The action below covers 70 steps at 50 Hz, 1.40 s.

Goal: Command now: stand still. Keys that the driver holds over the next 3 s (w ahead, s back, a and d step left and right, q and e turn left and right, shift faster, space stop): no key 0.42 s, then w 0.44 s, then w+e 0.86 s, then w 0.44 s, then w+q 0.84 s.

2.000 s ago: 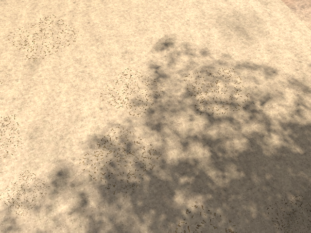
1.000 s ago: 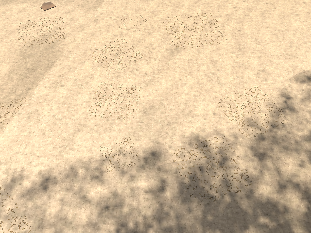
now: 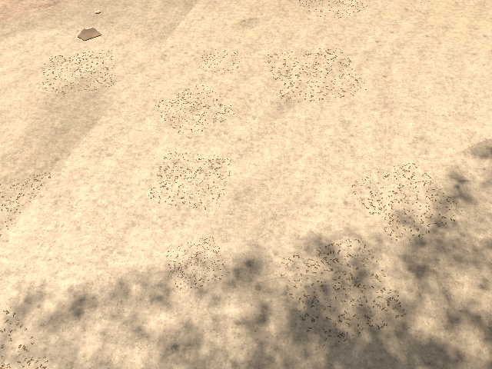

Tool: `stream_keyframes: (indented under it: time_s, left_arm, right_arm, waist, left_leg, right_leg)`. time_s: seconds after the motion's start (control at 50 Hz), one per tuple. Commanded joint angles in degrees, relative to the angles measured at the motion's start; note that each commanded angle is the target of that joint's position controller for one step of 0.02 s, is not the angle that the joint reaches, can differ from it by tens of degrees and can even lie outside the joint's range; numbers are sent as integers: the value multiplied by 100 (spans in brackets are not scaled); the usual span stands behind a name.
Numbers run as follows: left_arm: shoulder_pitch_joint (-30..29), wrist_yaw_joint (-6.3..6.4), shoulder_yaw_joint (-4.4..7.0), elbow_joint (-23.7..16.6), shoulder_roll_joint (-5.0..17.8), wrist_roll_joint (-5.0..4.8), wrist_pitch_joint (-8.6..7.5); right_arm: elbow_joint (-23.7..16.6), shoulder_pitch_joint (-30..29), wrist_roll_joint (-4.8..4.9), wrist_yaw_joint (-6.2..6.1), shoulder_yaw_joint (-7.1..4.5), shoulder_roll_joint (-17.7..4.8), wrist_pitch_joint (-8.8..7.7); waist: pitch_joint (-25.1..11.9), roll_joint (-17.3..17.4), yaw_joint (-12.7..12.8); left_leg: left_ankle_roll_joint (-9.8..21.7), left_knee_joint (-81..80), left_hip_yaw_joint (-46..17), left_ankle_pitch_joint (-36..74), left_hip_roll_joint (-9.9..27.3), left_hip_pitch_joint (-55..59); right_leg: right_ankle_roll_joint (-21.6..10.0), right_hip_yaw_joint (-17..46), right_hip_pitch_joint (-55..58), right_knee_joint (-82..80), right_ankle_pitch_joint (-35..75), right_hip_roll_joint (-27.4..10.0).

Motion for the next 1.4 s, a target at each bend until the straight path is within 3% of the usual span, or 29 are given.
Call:
stream_keyframes:
  time_s: [0.02, 0.42, 0.44, 0.48, 0.54, 0.62, 0.68, 0.7, 0.72, 0.74, 0.76, 0.78, 0.82, 0.88, 0.96, 1.0, 1.04, 1.06, 1.1, 1.12, 1.14, 1.16, 1.18, 1.2, 1.22, 1.24, 1.28, 1.34, 1.4]
  left_arm:
    - [104, 23, 109, -102, 624, -4, -47]
    - [398, 50, 18, 417, 488, -18, -25]
    - [513, 55, 6, 491, 432, -22, -15]
    - [507, 92, 59, 476, 567, -87, 10]
    - [575, 73, 81, 388, 575, -139, -130]
    - [1115, -40, 186, 470, 800, -209, -335]
    - [859, -85, 232, 315, 957, -225, -365]
    - [409, -99, 213, 137, 901, -238, -369]
    - [-122, -119, 163, -102, 721, -252, -417]
    - [-385, -143, 97, -353, 418, -191, -556]
    - [-289, -151, 101, -387, 428, -158, -672]
    - [-214, -213, 124, -366, 515, -261, -721]
    - [-422, -297, 112, -454, 435, -337, -744]
    - [-635, -384, 112, -603, 273, -232, -663]
    - [-1526, -446, -51, -1043, 9, -170, -534]
    - [-1715, -456, -15, -1190, 206, -210, -468]
    - [-1750, -497, 61, -1290, 422, -216, -465]
    - [-1553, -521, 128, -1271, 544, -211, -467]
    - [-196, -539, 372, -883, 909, -239, -411]
    - [558, -505, 515, -700, 1167, -255, -350]
    - [1137, -459, 647, -682, 1758, -149, -333]
    - [1105, -424, 546, -647, 1460, -114, -318]
    - [745, -415, 461, -689, 1192, -90, -384]
    - [232, -426, 406, -818, 1026, -97, -442]
    - [-173, -457, 355, -939, 892, -66, -487]
    - [-443, -456, 324, -1039, 822, -7, -514]
    - [-547, -429, 311, -1103, 787, -44, -506]
    - [-141, -288, 362, -1052, 991, -73, -520]
    - [279, -173, 409, -1006, 1110, -122, -463]
  right_arm:
    - [-99, 9, 3, -28, -98, -621, -51]
    - [307, 257, 11, -48, 0, -481, -65]
    - [368, 369, 12, -51, 16, -420, -60]
    - [368, 439, 81, -73, -32, -541, -57]
    - [243, 419, 106, -36, -23, -455, -247]
    - [62, 266, 148, 119, 26, -188, -559]
    - [52, 485, 188, 190, 52, -91, -707]
    - [232, 1005, 204, 201, 26, -142, -732]
    - [487, 1708, 195, 204, -60, -391, -762]
    - [788, 2666, 236, 211, -286, -1099, -766]
    - [767, 2977, 127, 265, -264, -1142, -784]
    - [649, 2619, 27, 268, -141, -751, -810]
    - [468, 2182, 33, 288, -42, -540, -793]
    - [365, 1999, 23, 203, 111, -211, -623]
    - [121, 1674, -12, 11, 62, -709, -650]
    - [195, 1853, 68, 10, -11, -898, -697]
    - [171, 1849, 85, 25, -49, -908, -686]
    - [130, 1814, 43, 23, -73, -955, -646]
    - [-18, 1647, -79, 6, -105, -1019, -485]
    - [-168, 1615, -119, -7, -82, -1010, -463]
    - [-436, 2182, -178, 106, 136, -277, -588]
    - [-397, 2009, -69, 218, 178, -232, -873]
    - [-716, 1319, 188, 267, 36, -710, -1042]
    - [-879, 913, 238, 233, 15, -882, -1125]
    - [-898, 758, 167, 166, -46, -932, -1123]
    - [-909, 884, 100, 108, -97, -941, -1039]
    - [-996, 976, 5, 65, -118, -793, -862]
    - [-1346, 317, -131, 1, -142, -753, -751]
    - [-1647, -503, -106, 12, -105, -617, -785]
  waist:
    - [-103, -25, 6]
    - [-16, 1, 7]
    - [-151, -1, 6]
    - [129, -32, -4]
    - [648, -98, 33]
    - [502, -669, 196]
    - [622, -957, -82]
    - [622, -836, -384]
    - [560, -307, -697]
    - [264, 1261, -930]
    - [-41, 1682, -926]
    - [99, 866, -638]
    - [343, 336, -408]
    - [404, 427, -228]
    - [559, 537, -245]
    - [606, 582, -201]
    - [461, 556, -75]
    - [198, 637, 75]
    - [-681, 754, 756]
    - [-1013, 551, 1082]
    - [-1949, -1006, 714]
    - [-2502, -1098, 719]
    - [-1437, -978, 674]
    - [-848, -382, 466]
    - [-503, 113, 199]
    - [-419, 64, -73]
    - [-278, -162, -276]
    - [-39, -232, -138]
    - [-12, -300, 176]
  left_leg:
    - [106, -440, -179, 909, 181, 89]
    - [81, -480, -82, 815, 146, 0]
    - [96, -489, -12, 230, 80, 47]
    - [249, -337, 70, -1783, -60, -353]
    - [460, -239, -195, -2450, 121, -957]
    - [419, 679, 123, -1463, -39, -1467]
    - [585, 626, 308, -956, -37, -883]
    - [651, 122, 230, -821, -14, -214]
    - [771, -328, -373, -675, 200, 660]
    - [1193, -957, -2005, 16, 1049, 2082]
    - [1597, -1296, -3479, 1093, 2009, 2742]
    - [1622, -1155, -3270, 1413, 2127, 2705]
    - [1452, -1289, -2309, 1772, 1920, 2635]
    - [1049, -1764, -1097, 2215, 1413, 1905]
    - [879, -2529, 0, 1756, 968, 132]
    - [872, -2595, 140, 1976, 1208, 499]
    - [749, -2108, 358, 3320, 1363, 1181]
    - [660, -1650, 449, 4348, 1427, 1481]
    - [446, 268, 739, 5893, 1305, 1566]
    - [272, 1723, 796, 5156, 1144, 516]
    - [-111, 4418, 713, 1658, 145, -1937]
    - [18, 5521, -374, -1419, -321, -2673]
    - [209, 5721, -616, -1135, 3, -3300]
    - [316, 5358, -527, -597, 310, -3198]
    - [314, 4889, -463, -310, 515, -2876]
    - [290, 4506, -504, -144, 716, -2386]
    - [147, 3942, -431, -122, 825, -2002]
    - [-166, 2844, -223, 667, 740, -2156]
    - [-283, 1323, -216, 1778, 492, -2133]
  right_leg:
    - [-75, 102, -206, -492, 833, -115]
    - [-105, 65, -292, -537, 713, -44]
    - [-123, 1, -242, -549, 139, 21]
    - [-307, 12, -585, -447, -1750, 107]
    - [-616, 511, -982, -525, -2607, -192]
    - [-1143, 1788, -324, -1100, -2789, -951]
    - [-1338, 2362, -717, -1361, -2362, -1381]
    - [-1148, 1893, -1100, -1025, -1804, -1119]
    - [-815, 1037, -1748, -92, -661, -582]
    - [-329, -200, -2951, 2069, 255, 285]
    - [-224, 9, -3925, 3538, -1312, 431]
    - [-357, 406, -4364, 4365, -1433, 117]
    - [-516, 307, -5035, 4729, -764, -273]
    - [-405, -32, -4513, 3936, 10, -535]
    - [-221, -477, -2433, 1498, 1639, -232]
    - [-377, -426, -2222, 1011, 1778, -135]
    - [-635, -448, -2100, 647, 1690, 36]
    - [-749, -515, -1795, 648, 1574, 185]
    - [-1000, -688, -316, 751, 1240, 591]
    - [-1185, -141, 1037, 709, 1112, 363]
    - [-2296, 2992, 3237, 307, -270, -1287]
    - [-2518, 5086, 3393, -1107, -1041, -1852]
    - [-2136, 4469, 2637, -1352, -1071, -1649]
    - [-1931, 3610, 1612, -1448, -541, -1455]
    - [-1831, 2984, 663, -1551, 105, -1211]
    - [-1745, 2480, -2, -1659, 487, -976]
    - [-1753, 2042, -724, -1833, 724, -728]
    - [-1764, 1624, -1216, -1958, 893, -516]
    - [-1520, 1502, -1083, -1799, 884, -336]
Next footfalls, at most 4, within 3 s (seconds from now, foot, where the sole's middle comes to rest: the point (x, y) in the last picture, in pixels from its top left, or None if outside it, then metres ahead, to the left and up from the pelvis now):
1.12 right None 0.43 -0.12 -0.78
1.62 left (253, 297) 0.73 0.01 -0.78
2.12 right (369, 265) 0.84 -0.35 -0.78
2.66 left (332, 177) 1.21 -0.28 -0.78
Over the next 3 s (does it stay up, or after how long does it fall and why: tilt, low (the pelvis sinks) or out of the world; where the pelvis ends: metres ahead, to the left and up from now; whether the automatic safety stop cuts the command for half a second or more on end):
stays up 1.20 -0.36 0.01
